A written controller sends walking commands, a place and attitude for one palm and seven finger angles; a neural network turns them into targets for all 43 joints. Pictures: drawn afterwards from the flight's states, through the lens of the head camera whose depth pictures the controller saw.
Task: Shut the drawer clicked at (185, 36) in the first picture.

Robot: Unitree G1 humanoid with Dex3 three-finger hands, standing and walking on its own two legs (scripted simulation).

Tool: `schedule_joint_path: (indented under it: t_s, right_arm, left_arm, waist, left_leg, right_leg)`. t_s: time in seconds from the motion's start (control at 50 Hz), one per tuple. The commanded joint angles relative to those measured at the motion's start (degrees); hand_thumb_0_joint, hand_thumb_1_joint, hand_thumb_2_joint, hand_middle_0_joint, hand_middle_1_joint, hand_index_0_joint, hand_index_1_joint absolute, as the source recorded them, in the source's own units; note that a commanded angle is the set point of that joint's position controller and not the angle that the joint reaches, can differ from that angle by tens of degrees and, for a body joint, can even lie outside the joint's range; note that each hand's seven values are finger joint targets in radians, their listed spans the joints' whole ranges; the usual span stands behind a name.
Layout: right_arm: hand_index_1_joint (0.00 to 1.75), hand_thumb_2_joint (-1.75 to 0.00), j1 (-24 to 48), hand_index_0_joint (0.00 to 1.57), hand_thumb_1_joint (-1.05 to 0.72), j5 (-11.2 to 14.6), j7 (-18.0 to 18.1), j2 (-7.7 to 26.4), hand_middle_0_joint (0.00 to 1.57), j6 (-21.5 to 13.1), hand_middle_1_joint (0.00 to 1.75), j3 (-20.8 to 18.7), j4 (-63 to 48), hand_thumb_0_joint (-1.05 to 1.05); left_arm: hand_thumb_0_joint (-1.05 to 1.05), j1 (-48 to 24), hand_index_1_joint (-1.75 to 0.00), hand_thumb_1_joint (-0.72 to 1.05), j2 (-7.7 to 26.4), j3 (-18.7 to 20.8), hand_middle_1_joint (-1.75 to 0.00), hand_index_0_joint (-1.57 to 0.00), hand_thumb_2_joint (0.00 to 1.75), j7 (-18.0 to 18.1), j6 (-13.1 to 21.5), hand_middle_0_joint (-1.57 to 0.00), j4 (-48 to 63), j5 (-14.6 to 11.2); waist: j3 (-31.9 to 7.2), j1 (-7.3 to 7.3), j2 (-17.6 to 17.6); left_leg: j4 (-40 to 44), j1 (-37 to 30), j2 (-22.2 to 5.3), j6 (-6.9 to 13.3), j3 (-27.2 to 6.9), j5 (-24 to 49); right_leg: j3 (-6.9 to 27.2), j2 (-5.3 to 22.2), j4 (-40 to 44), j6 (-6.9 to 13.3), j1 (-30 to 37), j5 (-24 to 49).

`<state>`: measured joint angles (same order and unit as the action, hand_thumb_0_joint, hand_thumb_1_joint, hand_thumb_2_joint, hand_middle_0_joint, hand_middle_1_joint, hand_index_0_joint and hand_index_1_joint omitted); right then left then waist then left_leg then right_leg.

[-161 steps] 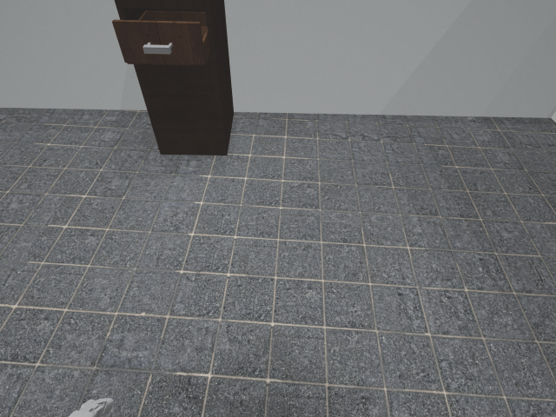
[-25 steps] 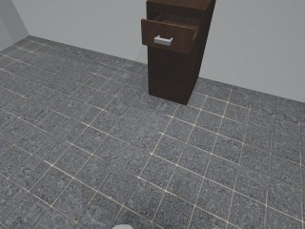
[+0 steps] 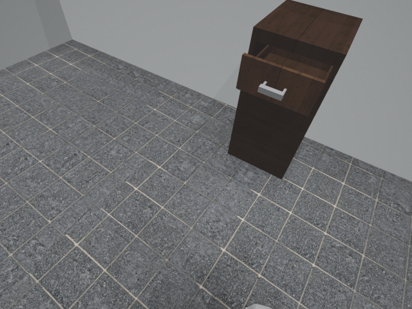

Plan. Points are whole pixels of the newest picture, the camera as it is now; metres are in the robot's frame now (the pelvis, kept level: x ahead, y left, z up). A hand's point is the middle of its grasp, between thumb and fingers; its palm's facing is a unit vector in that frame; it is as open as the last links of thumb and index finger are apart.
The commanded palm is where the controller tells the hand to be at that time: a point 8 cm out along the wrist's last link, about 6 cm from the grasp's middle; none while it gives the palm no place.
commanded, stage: walk to a spot facing it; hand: left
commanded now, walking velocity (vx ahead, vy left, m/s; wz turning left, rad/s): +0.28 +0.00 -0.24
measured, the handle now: (272, 89) +0.93 -0.20 -0.09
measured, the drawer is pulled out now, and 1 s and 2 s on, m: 0.14 0.14 0.14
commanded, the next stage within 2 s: turn to face it in 0.08 s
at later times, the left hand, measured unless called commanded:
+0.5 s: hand (166, 250) +0.28 +0.12 -0.18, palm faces -0.15 -0.97 -0.21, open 7.4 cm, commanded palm none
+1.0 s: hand (152, 227) +0.34 +0.17 -0.17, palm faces -0.26 -0.94 -0.20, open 7.4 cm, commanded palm none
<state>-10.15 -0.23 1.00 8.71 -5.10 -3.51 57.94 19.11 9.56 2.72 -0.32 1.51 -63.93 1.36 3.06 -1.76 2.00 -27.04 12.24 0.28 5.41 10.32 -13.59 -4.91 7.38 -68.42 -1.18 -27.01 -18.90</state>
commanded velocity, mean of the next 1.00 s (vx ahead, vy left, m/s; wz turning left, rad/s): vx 0.04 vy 0.00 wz -0.37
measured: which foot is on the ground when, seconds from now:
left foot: down 0.00-0.42, up 0.44-0.84, down 0.86-1.00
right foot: up 0.00-0.38, down 0.40-0.86, up 0.88-1.00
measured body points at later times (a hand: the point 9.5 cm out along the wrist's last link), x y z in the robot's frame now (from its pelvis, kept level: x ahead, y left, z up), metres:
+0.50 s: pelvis +0.17 -0.05 -0.02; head +0.21 -0.07 +0.43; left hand +0.29 +0.17 -0.16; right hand +0.08 -0.26 -0.18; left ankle +0.08 +0.08 -0.65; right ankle +0.23 -0.13 -0.74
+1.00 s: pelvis +0.21 -0.01 +0.00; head +0.23 +0.01 +0.45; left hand +0.35 +0.22 -0.15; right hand +0.20 -0.25 -0.14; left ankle +0.23 +0.10 -0.74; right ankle +0.17 -0.12 -0.68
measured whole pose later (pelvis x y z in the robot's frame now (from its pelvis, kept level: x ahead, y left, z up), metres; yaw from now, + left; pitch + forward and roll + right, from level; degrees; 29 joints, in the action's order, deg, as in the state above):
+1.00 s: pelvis +0.21 -0.01 +0.00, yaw -21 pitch +0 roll -1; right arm -11.5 -1.2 1.9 8.6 0.9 -1.1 55.5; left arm 12.5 13.1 5.2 -0.5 -3.3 -55.7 1.1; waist 1.4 -1.7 2.1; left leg -27.5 11.0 -3.0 0.6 6.4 -16.4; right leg 0.9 -0.9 -57.4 -1.3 -27.5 -22.6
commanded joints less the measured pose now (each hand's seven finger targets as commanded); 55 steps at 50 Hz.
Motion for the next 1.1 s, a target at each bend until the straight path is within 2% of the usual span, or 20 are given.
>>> schedule_joint_path:
  t_s: [0.0,0.14,0.26,0.32,0.36,0.38,0.4,0.42,0.46,0.52,0.6,0.72,0.78,0.8,0.84,0.86,0.9,0.96,1.0,1.08]
  right_arm:
    - [0.3,-0.9,-9.5,0.2,-0.9,-0.7,0.4,5.3,0.2,-0.4,0.3,-0.1,1.4,0.0]
    - [0.3,-0.9,-13.6,0.2,-0.9,-0.7,0.7,5.8,0.2,-0.2,0.3,0.2,3.5,0.0]
    - [0.3,-0.9,-16.0,0.2,-0.9,-1.4,1.3,7.2,0.2,0.8,0.3,0.1,4.9,0.0]
    - [0.3,-0.9,-14.7,0.2,-0.9,-0.9,1.4,9.1,0.2,1.6,0.3,-0.5,4.2,0.0]
    - [0.3,-0.9,-12.9,0.2,-0.9,-0.2,1.1,9.2,0.2,2.0,0.3,-0.6,2.7,0.0]
    - [0.3,-0.9,-14.6,0.2,-0.9,0.7,0.9,5.8,0.2,1.8,0.3,-0.2,1.1,0.0]
    - [0.3,-0.9,-13.3,0.2,-0.9,0.8,1.5,5.7,0.2,2.2,0.3,-0.1,0.3,0.0]
    - [0.3,-0.9,-10.7,0.2,-0.9,0.8,1.8,5.1,0.2,3.0,0.3,-0.2,-0.2,0.0]
    - [0.3,-0.9,-7.6,0.2,-0.9,-0.2,1.0,4.8,0.2,4.2,0.3,-0.1,-0.9,0.0]
    - [0.3,-0.9,-11.1,0.2,-0.9,-0.9,0.9,3.5,0.2,6.4,0.3,0.0,0.1,0.0]
    - [0.3,-0.9,-8.8,0.2,-0.9,-1.1,0.5,4.1,0.2,6.7,0.3,-0.1,-1.4,0.0]
    - [0.3,-0.9,-2.6,0.2,-0.9,-0.4,0.7,5.4,0.2,5.7,0.3,0.0,-4.7,0.0]
    - [0.3,-0.9,-5.9,0.2,-0.9,-0.1,1.1,5.5,0.2,5.0,0.3,0.1,-4.0,0.0]
    - [0.3,-0.9,-7.8,0.2,-0.9,0.0,1.3,6.6,0.2,4.5,0.3,0.0,-3.3,0.0]
    - [0.3,-0.9,-5.9,0.2,-0.9,-1.1,1.4,14.2,0.2,4.5,0.3,-1.2,-5.2,0.0]
    - [0.3,-0.9,-3.9,0.2,-0.9,-1.3,1.2,13.6,0.2,4.9,0.3,-0.7,-6.5,0.0]
    - [0.3,-0.9,0.6,0.2,-0.9,-1.4,1.8,9.8,0.2,4.6,0.3,0.2,-6.5,0.0]
    - [0.3,-0.9,0.1,0.2,-0.9,-1.2,1.9,8.9,0.2,4.2,0.3,0.5,-6.4,0.0]
    - [0.3,-0.9,-3.7,0.2,-0.9,-1.4,1.8,9.5,0.2,3.9,0.3,0.3,-4.9,0.0]
    - [0.3,-0.9,-9.9,0.2,-0.9,-1.9,1.3,11.3,0.2,3.8,0.3,-0.8,-1.9,0.0]
  left_arm:
    - [0.0,1.9,-0.3,0.9,1.1,0.7,-0.3,-0.2,0.9,0.2,-0.6,-0.2,3.5,0.5]
    - [0.0,-7.4,-0.3,0.9,2.1,1.2,-0.3,-0.2,0.9,-0.3,-1.6,-0.2,7.0,0.2]
    - [0.0,-13.2,-0.3,0.9,2.0,1.0,-0.3,-0.2,0.9,-0.4,-1.3,-0.2,10.0,0.0]
    - [0.0,-6.5,-0.3,0.9,3.3,1.4,-0.3,-0.2,0.9,-0.5,-0.8,-0.2,8.9,0.2]
    - [0.0,4.1,-0.3,0.9,7.7,2.6,-0.3,-0.2,0.9,-0.2,0.3,-0.2,6.3,0.6]
    - [0.0,8.6,-0.3,0.9,13.8,3.9,-0.3,-0.2,0.9,0.5,1.2,-0.2,5.8,0.4]
    - [0.0,9.5,-0.3,0.9,15.7,4.1,-0.3,-0.2,0.9,1.0,0.6,-0.2,5.6,-1.4]
    - [0.0,4.7,-0.3,0.9,14.0,3.8,-0.3,-0.2,0.9,1.7,0.0,-0.2,7.0,-1.5]
    - [0.0,-3.2,-0.3,0.9,10.7,3.2,-0.3,-0.2,0.9,2.0,-0.4,-0.2,9.5,-1.2]
    - [0.0,-9.3,-0.3,0.9,9.4,2.7,-0.3,-0.2,0.9,2.1,-0.6,-0.2,10.9,-0.3]
    - [0.0,-7.9,-0.3,0.9,9.8,3.0,-0.3,-0.2,0.9,1.4,-1.1,-0.2,10.3,0.0]
    - [0.0,-6.5,-0.3,0.9,11.2,3.8,-0.3,-0.2,0.9,1.0,-2.1,-0.2,11.2,0.4]
    - [0.0,-7.4,-0.3,0.9,11.0,3.9,-0.3,-0.2,0.9,1.1,-2.5,-0.2,11.7,-0.1]
    - [0.0,-7.9,-0.3,0.9,9.9,3.5,-0.3,-0.2,0.9,1.1,-2.6,-0.2,12.0,-0.5]
    - [0.0,-7.3,-0.3,0.9,5.3,2.6,-0.3,-0.2,0.9,0.5,-3.1,-0.2,14.0,-1.0]
    - [0.0,-8.2,-0.3,0.9,7.1,2.8,-0.3,-0.2,0.9,0.7,-3.3,-0.2,14.1,-0.4]
    - [0.0,-6.4,-0.3,0.9,7.9,3.8,-0.3,-0.2,0.9,0.3,-4.2,-0.2,12.0,0.2]
    - [0.0,-4.7,-0.3,0.9,6.3,3.2,-0.3,-0.2,0.9,0.0,-4.0,-0.2,11.0,-0.1]
    - [0.0,-6.0,-0.3,0.9,5.2,2.4,-0.3,-0.2,0.9,0.1,-3.8,-0.2,11.4,-0.4]
    - [0.0,-11.4,-0.3,0.9,4.6,1.6,-0.3,-0.2,0.9,-0.7,-3.0,-0.2,12.5,-0.1]
  waist:
    - [0.4,0.86,-4.4]
    - [4.9,1.86,-6.4]
    - [5.4,3.48,-7.7]
    - [0.0,0.56,-8.3]
    - [-5.8,-4.52,-3.4]
    - [-13.2,-4.97,9.3]
    - [-16.3,-4.14,8.6]
    - [-10.7,-2.64,2.3]
    - [-6.0,-0.22,1.6]
    - [-5.6,4.31,-0.1]
    - [-6.5,3.25,3.7]
    - [-6.0,0.78,7.1]
    - [-6.8,2.46,6.1]
    - [-7.5,3.5,4.2]
    - [-2.5,2.63,-19.5]
    - [-0.5,2.37,-14.2]
    - [1.0,0.2,-12.0]
    - [-0.6,-0.03,-9.0]
    - [-3.1,1.59,-10.0]
    - [-3.3,5.32,-12.3]
  left_leg:
    - [17.2,-3.8,-16.8,3.6,-12.0,16.2]
    - [17.0,-9.0,-16.3,2.0,-6.6,22.9]
    - [8.4,-13.4,-17.6,1.6,-1.4,43.2]
    - [-3.1,-14.0,-17.8,0.3,1.2,51.2]
    - [-21.8,-3.7,-14.7,-3.3,3.2,39.2]
    - [-41.6,13.1,-5.9,-7.1,3.9,-3.3]
    - [-51.9,16.7,-2.3,-8.2,-3.9,-23.1]
    - [-52.1,17.5,-5.7,-7.7,-9.4,-19.5]
    - [-48.7,16.8,-8.3,-8.3,-10.0,-13.4]
    - [-40.5,11.7,-8.0,-9.3,-9.1,-9.6]
    - [-31.9,11.9,-6.0,-9.6,-8.0,-6.9]
    - [-17.2,9.0,-3.5,-8.9,-7.5,-10.6]
    - [-2.4,-0.3,-2.2,-8.3,-7.0,-3.4]
    - [4.2,-6.5,-4.0,-7.9,-7.6,0.2]
    - [14.7,-5.8,-24.2,0.2,-28.3,5.6]
    - [13.9,0.7,-26.8,3.7,-28.5,7.6]
    - [13.1,2.7,-20.3,2.5,-19.2,13.6]
    - [9.5,-2.1,-16.2,1.7,-10.9,24.9]
    - [8.2,-7.4,-16.4,2.1,-10.6,29.1]
    - [9.6,-10.9,-19.7,3.5,-13.6,17.0]
  right_leg:
    - [3.2,2.1,3.0,-1.0,-6.3,6.0]
    - [2.6,0.5,12.7,-0.6,-11.8,11.6]
    - [-2.1,-3.6,26.7,2.0,-5.6,7.5]
    - [-4.6,-7.2,31.3,3.5,5.0,7.5]
    - [-1.8,-4.7,38.9,5.5,23.3,23.2]
    - [21.6,12.4,38.8,13.7,38.2,53.8]
    - [28.6,19.0,43.0,20.3,37.3,66.0]
    - [24.0,17.5,45.4,20.8,30.4,54.4]
    - [21.4,11.9,49.5,16.5,17.4,35.8]
    - [14.1,7.5,51.5,12.4,7.6,26.3]
    - [15.3,3.9,52.1,11.2,8.4,17.4]
    - [20.3,4.1,50.7,11.9,11.9,14.0]
    - [20.3,2.3,46.5,9.3,10.5,17.4]
    - [18.5,0.3,43.6,7.0,7.4,15.8]
    - [5.9,-9.8,25.2,0.7,-5.4,-9.0]
    - [7.5,-7.5,17.0,0.4,-3.3,-11.3]
    - [8.1,-7.2,7.5,-0.4,-2.6,-6.4]
    - [5.8,-6.5,5.2,-1.2,-3.5,-3.0]
    - [4.6,-6.2,10.2,-1.6,-2.7,-4.2]
    - [1.5,-5.1,21.7,-0.8,-0.5,-8.5]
